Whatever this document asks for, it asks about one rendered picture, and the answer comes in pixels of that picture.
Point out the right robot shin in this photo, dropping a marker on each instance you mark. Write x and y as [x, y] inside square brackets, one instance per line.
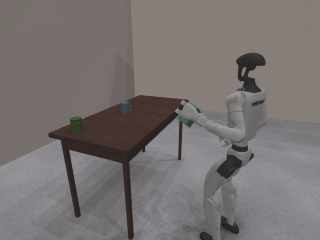
[229, 203]

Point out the robot right hand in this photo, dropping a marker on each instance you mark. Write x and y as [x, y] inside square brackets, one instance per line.
[227, 142]

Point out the robot left hand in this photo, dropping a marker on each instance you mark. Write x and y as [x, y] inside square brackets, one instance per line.
[189, 112]

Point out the sponge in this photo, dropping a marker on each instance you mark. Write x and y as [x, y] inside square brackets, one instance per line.
[188, 122]

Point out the left robot forearm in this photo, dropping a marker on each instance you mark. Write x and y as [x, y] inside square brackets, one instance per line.
[223, 132]

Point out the right robot upper arm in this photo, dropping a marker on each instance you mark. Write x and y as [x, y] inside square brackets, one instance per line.
[263, 118]

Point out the table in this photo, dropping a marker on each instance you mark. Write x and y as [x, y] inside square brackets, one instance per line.
[116, 136]

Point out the humanoid robot head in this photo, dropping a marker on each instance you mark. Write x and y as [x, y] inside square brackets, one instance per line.
[250, 61]

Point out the left robot upper arm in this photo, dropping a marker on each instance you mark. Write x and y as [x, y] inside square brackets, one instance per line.
[234, 103]

